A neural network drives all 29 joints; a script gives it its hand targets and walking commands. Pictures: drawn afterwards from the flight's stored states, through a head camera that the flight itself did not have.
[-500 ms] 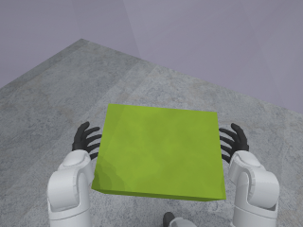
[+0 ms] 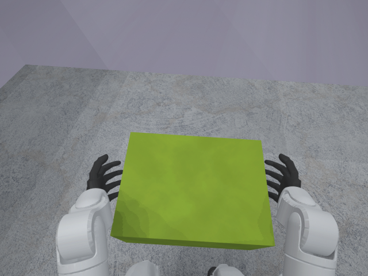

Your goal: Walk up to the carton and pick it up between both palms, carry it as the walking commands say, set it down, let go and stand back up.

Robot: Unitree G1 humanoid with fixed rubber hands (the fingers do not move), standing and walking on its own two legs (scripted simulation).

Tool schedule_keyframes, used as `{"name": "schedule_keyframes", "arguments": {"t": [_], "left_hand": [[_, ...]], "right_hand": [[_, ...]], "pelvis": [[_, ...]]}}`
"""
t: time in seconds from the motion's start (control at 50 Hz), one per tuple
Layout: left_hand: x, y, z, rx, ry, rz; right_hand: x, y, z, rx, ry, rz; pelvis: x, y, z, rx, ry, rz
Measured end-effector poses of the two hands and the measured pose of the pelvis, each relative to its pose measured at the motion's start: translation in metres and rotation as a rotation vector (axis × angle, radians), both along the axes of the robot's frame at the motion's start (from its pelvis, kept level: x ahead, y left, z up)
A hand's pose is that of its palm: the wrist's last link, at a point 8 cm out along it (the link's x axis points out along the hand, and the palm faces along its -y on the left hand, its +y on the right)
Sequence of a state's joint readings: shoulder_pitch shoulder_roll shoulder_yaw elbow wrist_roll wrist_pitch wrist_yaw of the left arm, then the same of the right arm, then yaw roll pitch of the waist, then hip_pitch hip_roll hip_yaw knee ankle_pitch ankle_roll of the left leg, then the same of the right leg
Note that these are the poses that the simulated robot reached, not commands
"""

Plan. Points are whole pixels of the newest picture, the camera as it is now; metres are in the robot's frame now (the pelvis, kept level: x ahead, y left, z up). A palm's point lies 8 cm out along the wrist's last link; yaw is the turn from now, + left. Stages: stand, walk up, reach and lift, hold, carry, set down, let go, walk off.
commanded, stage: carry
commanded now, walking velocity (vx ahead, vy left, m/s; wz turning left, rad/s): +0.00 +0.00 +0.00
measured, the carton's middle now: (191, 192) +0.29 -0.01 +0.00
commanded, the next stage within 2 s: none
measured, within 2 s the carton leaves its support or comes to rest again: neither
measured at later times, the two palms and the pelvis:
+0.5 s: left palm (81, 263) +0.14 +0.17 +0.09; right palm out of the picture +0.10 -0.19 +0.09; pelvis -0.13 +0.03 +0.00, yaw -7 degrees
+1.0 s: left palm out of the picture +0.08 +0.19 +0.10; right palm out of the picture +0.03 -0.17 +0.09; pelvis -0.18 +0.05 +0.00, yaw -8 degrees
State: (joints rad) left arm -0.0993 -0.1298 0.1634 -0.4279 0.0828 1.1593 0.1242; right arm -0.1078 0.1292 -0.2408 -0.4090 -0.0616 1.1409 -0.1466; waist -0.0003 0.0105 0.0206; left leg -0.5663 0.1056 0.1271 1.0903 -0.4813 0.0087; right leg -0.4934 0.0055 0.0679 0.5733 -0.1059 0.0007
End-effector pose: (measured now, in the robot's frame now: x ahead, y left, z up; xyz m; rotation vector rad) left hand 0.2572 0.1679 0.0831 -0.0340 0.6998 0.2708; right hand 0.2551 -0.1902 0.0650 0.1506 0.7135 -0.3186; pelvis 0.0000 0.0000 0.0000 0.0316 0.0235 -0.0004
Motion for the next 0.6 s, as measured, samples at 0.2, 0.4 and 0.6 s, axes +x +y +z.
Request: {"name": "schedule_keyframes", "arguments": {"t": [0.2, 0.4, 0.6], "left_hand": [[-0.065, 0.025, 0.003, -0.078, -0.068, -0.017], [-0.103, 0.023, 0.009, -0.091, -0.071, -0.066], [-0.133, -0.005, 0.013, -0.025, -0.027, -0.137]], "right_hand": [[-0.071, 0.025, 0.034, -0.088, -0.067, -0.017], [-0.127, 0.024, 0.045, -0.096, -0.073, -0.065], [-0.184, -0.001, 0.02, -0.033, -0.028, -0.139]], "pelvis": [[-0.063, 0.024, 0.001, -0.056, -0.014, -0.026], [-0.105, 0.033, 0.006, -0.085, -0.001, -0.082], [-0.141, 0.027, 0.005, -0.053, 0.004, -0.133]]}}
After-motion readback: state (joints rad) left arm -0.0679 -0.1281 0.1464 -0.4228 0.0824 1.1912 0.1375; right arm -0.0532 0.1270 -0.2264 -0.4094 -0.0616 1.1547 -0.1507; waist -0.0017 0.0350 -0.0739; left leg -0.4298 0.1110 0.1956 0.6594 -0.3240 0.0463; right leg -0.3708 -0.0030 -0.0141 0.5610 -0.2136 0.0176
